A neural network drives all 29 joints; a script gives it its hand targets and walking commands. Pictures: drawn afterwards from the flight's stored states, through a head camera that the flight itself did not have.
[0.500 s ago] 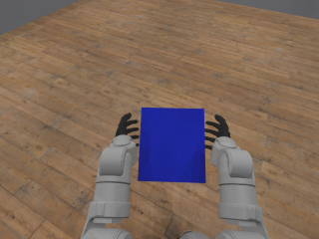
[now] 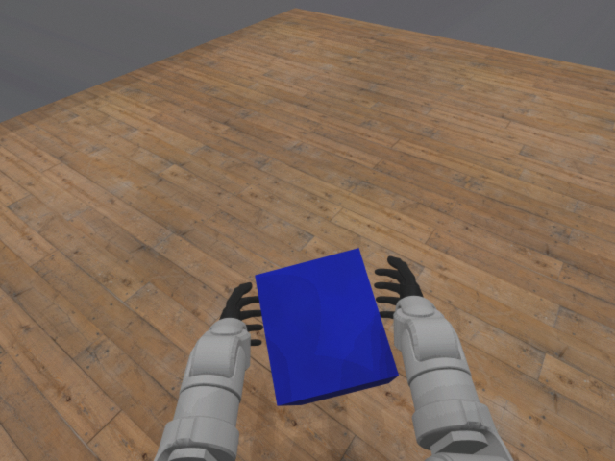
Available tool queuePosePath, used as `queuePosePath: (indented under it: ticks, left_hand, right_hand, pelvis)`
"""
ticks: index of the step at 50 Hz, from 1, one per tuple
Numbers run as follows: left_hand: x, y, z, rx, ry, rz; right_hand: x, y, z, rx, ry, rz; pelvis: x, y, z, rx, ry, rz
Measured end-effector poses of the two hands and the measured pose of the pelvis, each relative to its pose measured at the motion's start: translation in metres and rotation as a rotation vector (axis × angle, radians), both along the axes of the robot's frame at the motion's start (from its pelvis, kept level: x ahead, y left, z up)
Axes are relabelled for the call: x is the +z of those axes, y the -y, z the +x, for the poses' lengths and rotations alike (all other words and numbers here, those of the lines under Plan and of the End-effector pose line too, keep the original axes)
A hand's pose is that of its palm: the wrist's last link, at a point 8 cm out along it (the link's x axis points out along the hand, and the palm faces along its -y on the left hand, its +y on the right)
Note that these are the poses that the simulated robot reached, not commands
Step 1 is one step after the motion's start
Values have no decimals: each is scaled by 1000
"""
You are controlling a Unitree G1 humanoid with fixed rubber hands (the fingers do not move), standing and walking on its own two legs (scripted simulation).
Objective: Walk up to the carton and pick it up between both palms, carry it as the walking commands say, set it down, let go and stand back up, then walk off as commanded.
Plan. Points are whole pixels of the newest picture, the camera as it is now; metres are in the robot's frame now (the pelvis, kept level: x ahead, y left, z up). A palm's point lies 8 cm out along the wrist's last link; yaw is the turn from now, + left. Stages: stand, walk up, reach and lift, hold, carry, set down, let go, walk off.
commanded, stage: set down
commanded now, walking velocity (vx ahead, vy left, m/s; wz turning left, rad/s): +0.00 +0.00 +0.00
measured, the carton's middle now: (327, 333) +0.33 +0.01 -0.08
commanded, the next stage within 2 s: none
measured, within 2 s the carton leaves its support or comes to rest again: neither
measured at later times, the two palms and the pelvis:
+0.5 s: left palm (248, 327) +0.32 +0.13 -0.05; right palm (400, 320) +0.35 -0.11 -0.06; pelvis +0.01 -0.03 -0.01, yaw +5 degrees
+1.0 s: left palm (241, 355) +0.32 +0.16 -0.15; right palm (373, 359) +0.33 -0.08 -0.17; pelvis -0.02 -0.01 -0.06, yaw +5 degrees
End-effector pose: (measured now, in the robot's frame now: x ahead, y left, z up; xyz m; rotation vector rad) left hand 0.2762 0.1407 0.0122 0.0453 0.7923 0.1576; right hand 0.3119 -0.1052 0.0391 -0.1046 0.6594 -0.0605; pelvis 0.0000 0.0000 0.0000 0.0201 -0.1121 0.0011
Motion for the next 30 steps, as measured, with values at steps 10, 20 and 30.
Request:
queuePosePath:
  ticks: [10, 20, 30]
  left_hand:
    - [1, 3, 14, 79, 68, -21]
    - [-37, 11, 36, 102, 47, -1]
    - [-91, 3, 51, 103, 62, 5]
  right_hand:
    - [-24, 4, 10, -15, 6, 50]
    - [-66, 11, 29, -33, -52, 64]
    - [-125, 2, 42, -25, -61, 27]
  pelvis:
    - [0, 12, -8, 84, 20, 6]
    - [-3, 25, 1, 79, -108, 10]
    - [-12, 24, 7, 85, -319, 3]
